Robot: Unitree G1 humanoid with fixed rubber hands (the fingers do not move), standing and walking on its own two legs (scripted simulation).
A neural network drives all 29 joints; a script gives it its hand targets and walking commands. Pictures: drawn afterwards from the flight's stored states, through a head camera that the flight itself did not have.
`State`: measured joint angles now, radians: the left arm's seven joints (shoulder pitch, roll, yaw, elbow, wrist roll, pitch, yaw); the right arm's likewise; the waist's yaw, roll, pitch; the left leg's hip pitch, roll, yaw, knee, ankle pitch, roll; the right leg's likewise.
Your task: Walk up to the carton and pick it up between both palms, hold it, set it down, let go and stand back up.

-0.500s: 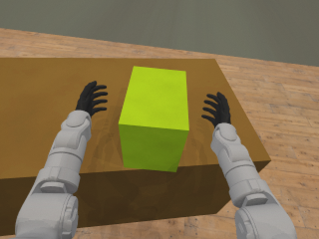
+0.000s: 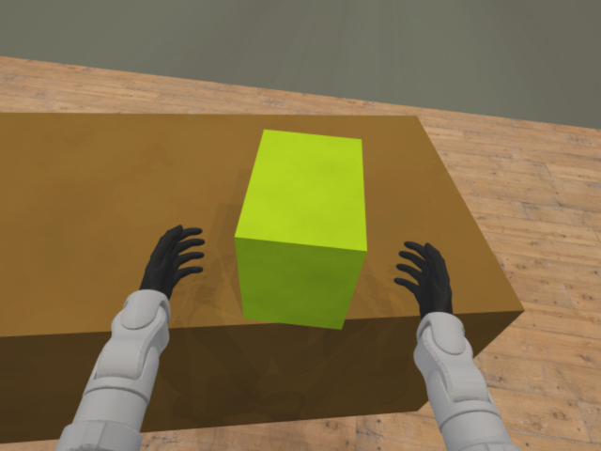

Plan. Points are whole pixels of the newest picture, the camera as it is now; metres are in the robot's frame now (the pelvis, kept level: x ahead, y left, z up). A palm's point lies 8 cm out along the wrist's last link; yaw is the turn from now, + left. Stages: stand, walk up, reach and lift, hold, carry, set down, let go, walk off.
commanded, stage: set down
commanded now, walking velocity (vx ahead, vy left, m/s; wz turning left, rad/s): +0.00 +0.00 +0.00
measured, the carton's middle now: (302, 229) +0.47 +0.00 +0.00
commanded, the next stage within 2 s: let go in 1.56 s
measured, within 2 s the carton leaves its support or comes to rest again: neither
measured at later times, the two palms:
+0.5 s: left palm (143, 359) +0.25 +0.21 -0.01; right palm (434, 369) +0.24 -0.18 -0.02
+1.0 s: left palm (138, 389) +0.21 +0.22 -0.04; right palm (450, 400) +0.21 -0.20 -0.04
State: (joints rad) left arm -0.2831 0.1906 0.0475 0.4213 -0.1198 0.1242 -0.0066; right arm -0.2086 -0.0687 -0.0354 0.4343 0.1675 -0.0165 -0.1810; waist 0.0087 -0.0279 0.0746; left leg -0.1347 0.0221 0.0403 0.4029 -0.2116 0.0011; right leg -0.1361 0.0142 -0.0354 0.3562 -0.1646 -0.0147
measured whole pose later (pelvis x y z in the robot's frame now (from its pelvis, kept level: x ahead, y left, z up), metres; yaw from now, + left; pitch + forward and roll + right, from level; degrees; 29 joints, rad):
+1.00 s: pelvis +0.03 +0.00 +0.00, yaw -1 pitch -5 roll +0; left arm 0.22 0.22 -0.02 0.38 -0.07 0.00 -0.02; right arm 0.24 -0.11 0.00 0.49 0.08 -0.18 -0.06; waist 0.03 -0.01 0.05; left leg -0.01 0.03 0.05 0.35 -0.25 0.00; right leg -0.03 0.02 -0.02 0.33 -0.21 -0.02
